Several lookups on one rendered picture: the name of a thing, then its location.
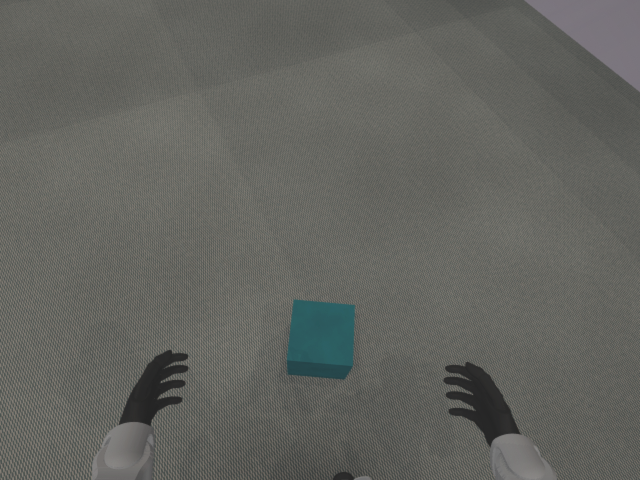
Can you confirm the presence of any carton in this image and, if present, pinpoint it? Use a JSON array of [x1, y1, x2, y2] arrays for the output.
[[287, 300, 355, 379]]

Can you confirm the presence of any robot left hand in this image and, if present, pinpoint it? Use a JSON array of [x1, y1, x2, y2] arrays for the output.
[[119, 350, 188, 426]]

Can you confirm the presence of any robot right hand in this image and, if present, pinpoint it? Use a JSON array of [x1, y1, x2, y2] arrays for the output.
[[443, 362, 520, 447]]

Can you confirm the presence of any left robot forearm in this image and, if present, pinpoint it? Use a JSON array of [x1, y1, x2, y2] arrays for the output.
[[92, 422, 155, 480]]

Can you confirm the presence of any right robot forearm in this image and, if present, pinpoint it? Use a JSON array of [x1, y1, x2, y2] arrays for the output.
[[490, 434, 557, 480]]

